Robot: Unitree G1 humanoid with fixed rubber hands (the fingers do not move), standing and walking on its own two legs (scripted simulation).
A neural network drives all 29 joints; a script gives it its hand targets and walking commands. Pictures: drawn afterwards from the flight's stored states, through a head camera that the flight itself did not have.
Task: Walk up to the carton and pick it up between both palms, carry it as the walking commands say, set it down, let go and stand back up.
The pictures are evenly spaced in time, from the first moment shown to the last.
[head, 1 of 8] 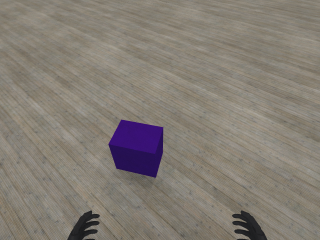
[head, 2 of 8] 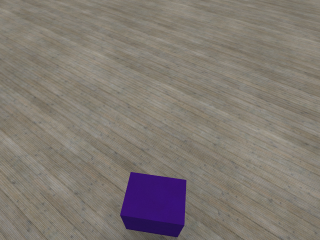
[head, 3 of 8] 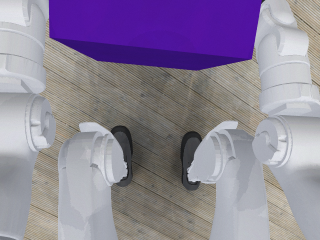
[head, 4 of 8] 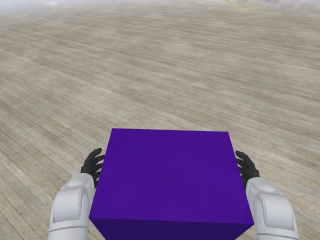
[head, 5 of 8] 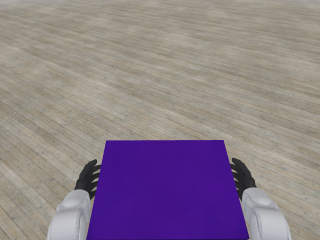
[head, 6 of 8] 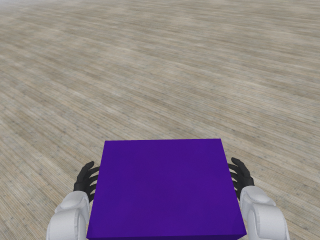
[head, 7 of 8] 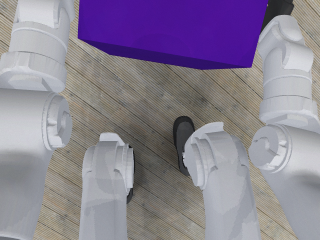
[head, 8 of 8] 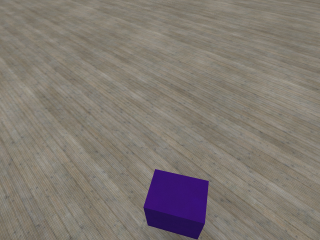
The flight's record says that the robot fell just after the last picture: no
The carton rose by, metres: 0.64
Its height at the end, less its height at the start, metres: +0.00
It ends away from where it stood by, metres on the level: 0.92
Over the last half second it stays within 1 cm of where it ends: yes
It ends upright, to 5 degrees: yes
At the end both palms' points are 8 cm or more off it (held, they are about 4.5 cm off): yes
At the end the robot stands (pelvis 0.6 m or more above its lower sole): yes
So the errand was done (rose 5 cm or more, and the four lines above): yes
